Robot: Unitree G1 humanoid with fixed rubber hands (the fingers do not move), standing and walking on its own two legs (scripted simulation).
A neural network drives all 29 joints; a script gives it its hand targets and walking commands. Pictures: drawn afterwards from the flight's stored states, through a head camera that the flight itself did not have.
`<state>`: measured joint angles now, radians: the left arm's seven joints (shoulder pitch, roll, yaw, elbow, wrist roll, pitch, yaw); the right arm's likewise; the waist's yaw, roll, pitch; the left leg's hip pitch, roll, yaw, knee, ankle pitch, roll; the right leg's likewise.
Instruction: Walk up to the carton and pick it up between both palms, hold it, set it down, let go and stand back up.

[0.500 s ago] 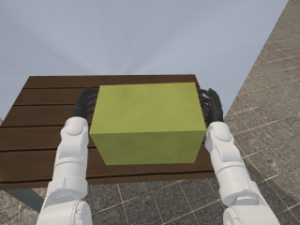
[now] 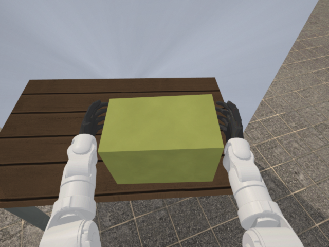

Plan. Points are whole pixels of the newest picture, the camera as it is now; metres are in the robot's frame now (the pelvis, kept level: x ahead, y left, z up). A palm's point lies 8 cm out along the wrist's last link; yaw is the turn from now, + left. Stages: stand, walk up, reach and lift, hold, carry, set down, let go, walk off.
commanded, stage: set down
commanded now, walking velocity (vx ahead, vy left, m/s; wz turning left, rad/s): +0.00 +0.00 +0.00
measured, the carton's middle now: (162, 141) +0.37 +0.03 +0.03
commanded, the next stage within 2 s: none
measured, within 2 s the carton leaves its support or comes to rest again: rests again in 0.88 s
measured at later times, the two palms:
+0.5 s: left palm (93, 139) +0.36 +0.20 +0.04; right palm (230, 141) +0.37 -0.15 +0.05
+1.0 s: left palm (97, 141) +0.37 +0.20 +0.03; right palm (232, 147) +0.36 -0.16 +0.04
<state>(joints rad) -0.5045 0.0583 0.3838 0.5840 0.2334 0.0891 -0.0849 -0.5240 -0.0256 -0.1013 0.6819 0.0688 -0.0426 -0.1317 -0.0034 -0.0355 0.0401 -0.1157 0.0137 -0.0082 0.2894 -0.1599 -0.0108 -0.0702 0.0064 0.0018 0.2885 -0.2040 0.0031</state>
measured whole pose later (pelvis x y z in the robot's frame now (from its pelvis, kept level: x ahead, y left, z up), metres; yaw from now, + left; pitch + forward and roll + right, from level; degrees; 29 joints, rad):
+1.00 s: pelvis +0.00 +0.00 +0.00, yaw +0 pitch +3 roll +0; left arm -0.53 0.06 0.38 0.86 0.19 -0.24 -0.05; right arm -0.48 -0.02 -0.16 0.84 0.03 -0.27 -0.11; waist 0.00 -0.04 0.03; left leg -0.20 0.01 -0.01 0.30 -0.16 -0.01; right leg -0.15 0.01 0.00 0.29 -0.20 0.00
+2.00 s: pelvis +0.01 +0.01 -0.01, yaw +0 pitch +13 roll -1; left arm -0.60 0.14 0.30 1.17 0.03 -0.41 0.04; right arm -0.50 -0.15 0.00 1.04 0.11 -0.40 -0.09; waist 0.01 -0.04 -0.11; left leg -0.46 0.02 -0.01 0.45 -0.21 -0.01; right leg -0.38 0.01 0.00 0.39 -0.23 0.00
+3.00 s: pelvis -0.03 +0.01 -0.01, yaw +0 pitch +0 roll -1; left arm -0.03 0.25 0.13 0.66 -0.16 -0.21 -0.03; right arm -0.11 -0.22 0.12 0.68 0.26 -0.24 -0.02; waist 0.01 -0.01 -0.11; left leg -0.25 0.02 -0.01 0.44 -0.19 -0.01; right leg -0.19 0.01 0.00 0.41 -0.23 0.01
